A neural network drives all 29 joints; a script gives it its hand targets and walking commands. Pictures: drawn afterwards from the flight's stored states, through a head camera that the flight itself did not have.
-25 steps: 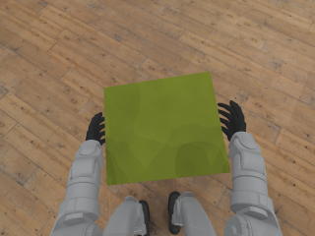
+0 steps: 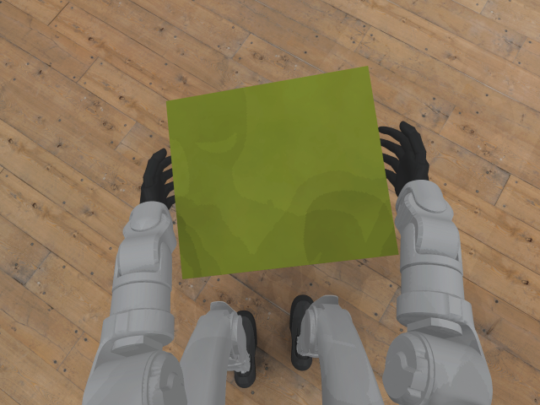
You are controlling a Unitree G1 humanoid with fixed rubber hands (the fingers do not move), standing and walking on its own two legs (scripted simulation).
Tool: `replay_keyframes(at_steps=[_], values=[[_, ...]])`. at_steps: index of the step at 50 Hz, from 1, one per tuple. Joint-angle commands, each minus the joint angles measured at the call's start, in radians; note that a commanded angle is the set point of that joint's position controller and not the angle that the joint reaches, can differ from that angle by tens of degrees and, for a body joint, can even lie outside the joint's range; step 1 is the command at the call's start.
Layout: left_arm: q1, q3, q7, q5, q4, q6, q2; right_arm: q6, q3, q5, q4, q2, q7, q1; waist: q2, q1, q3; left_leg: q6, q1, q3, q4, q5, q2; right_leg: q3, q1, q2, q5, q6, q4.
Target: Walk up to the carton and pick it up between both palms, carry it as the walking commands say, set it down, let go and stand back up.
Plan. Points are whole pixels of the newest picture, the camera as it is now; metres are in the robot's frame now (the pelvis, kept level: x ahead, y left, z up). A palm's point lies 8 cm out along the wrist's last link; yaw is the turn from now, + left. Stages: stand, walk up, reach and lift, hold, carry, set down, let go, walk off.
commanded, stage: set down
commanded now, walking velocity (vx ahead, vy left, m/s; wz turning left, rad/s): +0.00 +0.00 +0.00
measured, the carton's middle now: (283, 188) +0.45 -0.02 -0.18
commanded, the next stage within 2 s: none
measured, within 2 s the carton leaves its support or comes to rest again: rests again in 1.80 s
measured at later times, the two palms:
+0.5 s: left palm (179, 197) +0.43 +0.16 -0.17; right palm (394, 177) +0.46 -0.20 -0.15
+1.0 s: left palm (194, 196) +0.46 +0.16 -0.26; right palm (377, 179) +0.48 -0.21 -0.24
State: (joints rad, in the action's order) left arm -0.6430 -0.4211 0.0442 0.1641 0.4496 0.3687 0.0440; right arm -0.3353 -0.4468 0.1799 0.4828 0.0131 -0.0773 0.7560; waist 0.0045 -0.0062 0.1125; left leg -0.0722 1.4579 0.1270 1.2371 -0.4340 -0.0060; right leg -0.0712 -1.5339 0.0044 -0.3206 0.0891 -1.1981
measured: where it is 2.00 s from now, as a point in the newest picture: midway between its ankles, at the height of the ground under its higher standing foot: (271, 353)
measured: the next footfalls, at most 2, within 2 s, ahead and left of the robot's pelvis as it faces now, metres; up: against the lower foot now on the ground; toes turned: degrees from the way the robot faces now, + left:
none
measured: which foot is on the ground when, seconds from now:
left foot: down 0.00-1.00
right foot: down 0.00-1.00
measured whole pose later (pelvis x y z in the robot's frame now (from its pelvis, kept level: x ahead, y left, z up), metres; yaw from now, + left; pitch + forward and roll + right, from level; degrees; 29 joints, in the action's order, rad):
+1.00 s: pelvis -0.03 +0.00 -0.13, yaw +0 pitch +45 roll +3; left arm -1.00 -0.43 0.10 0.08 0.48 0.40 -0.04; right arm -0.38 -0.40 0.18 0.55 0.20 -0.06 1.12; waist 0.00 0.01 -0.05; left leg -0.07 1.96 0.11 1.72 -0.55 0.00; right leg -0.07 -2.06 0.00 -0.39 0.10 -1.66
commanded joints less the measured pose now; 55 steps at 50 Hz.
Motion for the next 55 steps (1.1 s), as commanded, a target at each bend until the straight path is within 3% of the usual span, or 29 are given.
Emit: replay_keyframes(at_steps=[1, 2, 3, 4, 5, 6, 10, 17, 19, 21, 22, 25, 26, 29, 36, 37, 38, 41, 42, 44, 45, 46, 47, 48, 49, 51, 52, 53, 55], values=[[-0.826, 0.555, -0.336, -0.197, -0.158, -0.058, 0.778, -0.060, 0.601, -0.101, 0.078, -0.849, -0.279, 0.494, -0.035, 0.014, 1.028, 0.042, -0.208, -0.168, -0.054, 0.202, 0.137, 0.192, 0.733, -0.111, 0.261, -0.043, -0.033], [-0.833, 0.565, -0.330, -0.198, -0.176, -0.060, 0.787, -0.058, 0.616, -0.116, 0.065, -0.857, -0.281, 0.510, -0.014, 0.034, 1.046, 0.045, -0.212, -0.161, -0.043, 0.234, 0.137, 0.198, 0.734, -0.111, 0.286, -0.042, -0.042], [-0.844, 0.558, -0.330, -0.199, -0.144, -0.058, 0.781, -0.057, 0.595, -0.104, 0.097, -0.833, -0.280, 0.507, -0.016, 0.022, 1.008, 0.049, -0.179, -0.158, -0.034, 0.213, 0.136, 0.193, 0.697, -0.112, 0.271, -0.041, -0.050], [-0.841, 0.562, -0.326, -0.195, -0.147, -0.057, 0.775, -0.055, 0.593, -0.107, 0.098, -0.826, -0.285, 0.504, -0.010, 0.030, 1.011, 0.050, -0.187, -0.154, -0.023, 0.228, 0.138, 0.189, 0.667, -0.117, 0.272, -0.040, -0.062], [-0.837, 0.563, -0.322, -0.198, -0.149, -0.056, 0.793, -0.051, 0.608, -0.105, 0.067, -0.820, -0.286, 0.535, -0.035, 0.024, 1.045, 0.050, -0.204, -0.162, -0.011, 0.239, 0.139, 0.180, 0.661, -0.116, 0.271, -0.041, -0.074], [-0.851, 0.568, -0.317, -0.198, -0.165, -0.060, 0.779, -0.048, 0.608, -0.117, 0.072, -0.822, -0.288, 0.529, -0.029, 0.036, 1.051, 0.052, -0.200, -0.159, 0.002, 0.263, 0.140, 0.181, 0.647, -0.120, 0.292, -0.040, -0.083], [-0.892, 0.596, -0.287, -0.218, -0.185, -0.058, 0.754, -0.038, 0.650, -0.162, 0.012, -0.755, -0.282, 0.618, -0.019, 0.035, 1.176, 0.054, -0.227, -0.164, 0.054, 0.286, 0.142, 0.169, 0.607, -0.122, 0.290, -0.046, -0.144], [-0.976, 0.573, -0.255, -0.210, -0.149, -0.045, 0.732, -0.055, 0.590, -0.159, 0.131, -0.726, -0.278, 0.653, -0.023, 0.030, 1.110, 0.061, -0.180, -0.145, 0.099, 0.188, 0.144, 0.142, 0.459, -0.128, 0.146, -0.051, -0.181], [-0.998, 0.573, -0.251, -0.213, -0.156, -0.044, 0.727, -0.053, 0.592, -0.165, 0.104, -0.725, -0.276, 0.694, -0.017, 0.029, 1.143, 0.058, -0.157, -0.137, 0.122, 0.188, 0.147, 0.142, 0.466, -0.126, 0.154, -0.053, -0.201], [-1.006, 0.555, -0.250, -0.201, -0.137, -0.040, 0.714, -0.061, 0.582, -0.155, 0.141, -0.731, -0.276, 0.702, -0.029, 0.043, 1.103, 0.059, -0.119, -0.128, 0.137, 0.167, 0.149, 0.142, 0.444, -0.126, 0.136, -0.052, -0.212], [-1.017, 0.535, -0.249, -0.200, -0.106, -0.038, 0.704, -0.063, 0.547, -0.142, 0.186, -0.710, -0.278, 0.685, -0.035, 0.021, 1.038, 0.060, -0.087, -0.138, 0.138, 0.143, 0.145, 0.138, 0.396, -0.125, 0.112, -0.049, -0.218], [-1.026, 0.532, -0.250, -0.212, -0.111, -0.036, 0.706, -0.064, 0.573, -0.154, 0.156, -0.713, -0.277, 0.717, -0.037, 0.043, 1.093, 0.059, -0.078, -0.121, 0.171, 0.153, 0.151, 0.144, 0.426, -0.121, 0.127, -0.048, -0.239], [-1.037, 0.542, -0.250, -0.218, -0.115, -0.035, 0.701, -0.061, 0.573, -0.155, 0.143, -0.712, -0.277, 0.744, -0.046, 0.029, 1.110, 0.056, -0.058, -0.122, 0.185, 0.159, 0.150, 0.144, 0.423, -0.117, 0.141, -0.050, -0.249], [-1.064, 0.547, -0.249, -0.240, -0.143, -0.041, 0.684, -0.055, 0.606, -0.177, 0.087, -0.686, -0.268, 0.795, -0.045, 0.041, 1.177, 0.061, -0.033, -0.109, 0.210, 0.190, 0.153, 0.150, 0.477, -0.117, 0.208, -0.053, -0.279], [-1.090, 0.498, -0.251, -0.234, -0.088, -0.045, 0.623, -0.063, 0.569, -0.170, 0.182, -0.668, -0.244, 0.797, -0.070, 0.055, 1.080, 0.054, 0.163, -0.093, 0.266, 0.105, 0.153, 0.175, 0.478, -0.106, 0.189, -0.051, -0.326], [-1.120, 0.499, -0.249, -0.249, -0.114, -0.051, 0.620, -0.058, 0.589, -0.186, 0.146, -0.682, -0.245, 0.837, -0.099, 0.062, 1.115, 0.048, 0.140, -0.098, 0.272, 0.119, 0.153, 0.172, 0.483, -0.104, 0.192, -0.056, -0.334], [-1.122, 0.508, -0.246, -0.256, -0.104, -0.049, 0.624, -0.060, 0.573, -0.178, 0.167, -0.668, -0.242, 0.816, -0.084, 0.036, 1.129, 0.052, 0.136, -0.099, 0.277, 0.126, 0.154, 0.167, 0.479, -0.107, 0.201, -0.056, -0.341], [-1.143, 0.522, -0.240, -0.262, -0.117, -0.055, 0.602, -0.050, 0.598, -0.204, 0.151, -0.666, -0.234, 0.843, -0.078, 0.067, 1.180, 0.055, 0.146, -0.095, 0.310, 0.165, 0.154, 0.173, 0.499, -0.108, 0.268, -0.056, -0.381], [-1.134, 0.520, -0.241, -0.271, -0.111, -0.050, 0.603, -0.043, 0.616, -0.217, 0.095, -0.644, -0.233, 0.885, -0.079, 0.063, 1.184, 0.054, 0.152, -0.096, 0.319, 0.174, 0.152, 0.175, 0.501, -0.103, 0.277, -0.054, -0.390], [-1.164, 0.526, -0.237, -0.276, -0.109, -0.051, 0.595, -0.047, 0.594, -0.207, 0.149, -0.638, -0.227, 0.869, -0.083, 0.048, 1.185, 0.053, 0.164, -0.100, 0.332, 0.133, 0.156, 0.170, 0.475, -0.105, 0.229, -0.054, -0.404], [-1.181, 0.528, -0.232, -0.284, -0.139, -0.054, 0.591, -0.040, 0.609, -0.233, 0.097, -0.625, -0.225, 0.905, -0.068, 0.066, 1.242, 0.053, 0.135, -0.097, 0.351, 0.154, 0.155, 0.176, 0.484, -0.105, 0.240, -0.049, -0.415], [-1.161, 0.536, -0.231, -0.286, -0.126, -0.050, 0.614, -0.035, 0.612, -0.228, 0.067, -0.609, -0.222, 0.927, -0.070, 0.041, 1.258, 0.057, 0.135, -0.100, 0.359, 0.182, 0.156, 0.168, 0.493, -0.103, 0.273, -0.051, -0.424], [-1.183, 0.527, -0.229, -0.279, -0.107, -0.049, 0.591, -0.041, 0.591, -0.219, 0.156, -0.611, -0.220, 0.892, -0.067, 0.049, 1.202, 0.056, 0.165, -0.099, 0.364, 0.138, 0.156, 0.170, 0.449, -0.103, 0.232, -0.050, -0.429], [-1.215, 0.529, -0.230, -0.290, -0.139, -0.055, 0.582, -0.038, 0.593, -0.226, 0.132, -0.614, -0.222, 0.916, -0.070, 0.054, 1.227, 0.053, 0.164, -0.095, 0.376, 0.142, 0.153, 0.171, 0.455, -0.105, 0.228, -0.049, -0.437], [-1.211, 0.542, -0.227, -0.296, -0.131, -0.051, 0.601, -0.035, 0.607, -0.234, 0.102, -0.603, -0.221, 0.933, -0.071, 0.039, 1.278, 0.053, 0.128, -0.097, 0.384, 0.161, 0.155, 0.163, 0.458, -0.105, 0.246, -0.052, -0.448], [-1.253, 0.553, -0.215, -0.312, -0.177, -0.055, 0.585, -0.026, 0.625, -0.269, 0.042, -0.577, -0.221, 1.004, -0.040, 0.058, 1.359, 0.054, 0.065, -0.100, 0.408, 0.195, 0.155, 0.161, 0.450, -0.105, 0.252, -0.048, -0.475], [-1.301, 0.573, -0.209, -0.328, -0.232, -0.062, 0.560, -0.030, 0.637, -0.277, 0.049, -0.580, -0.219, 1.008, -0.068, 0.057, 1.417, 0.054, 0.062, -0.096, 0.425, 0.210, 0.150, 0.163, 0.488, -0.105, 0.279, -0.050, -0.487], [-1.324, 0.587, -0.198, -0.342, -0.224, -0.055, 0.547, -0.032, 0.627, -0.277, 0.066, -0.544, -0.213, 1.004, -0.039, 0.041, 1.453, 0.059, 0.029, -0.106, 0.431, 0.210, 0.152, 0.161, 0.482, -0.104, 0.277, -0.045, -0.506], [-1.372, 0.610, -0.185, -0.360, -0.266, -0.048, 0.539, -0.035, 0.649, -0.299, 0.032, -0.519, -0.206, 1.072, -0.046, 0.038, 1.581, 0.060, -0.041, -0.103, 0.463, 0.220, 0.146, 0.157, 0.512, -0.106, 0.268, -0.047, -0.526]])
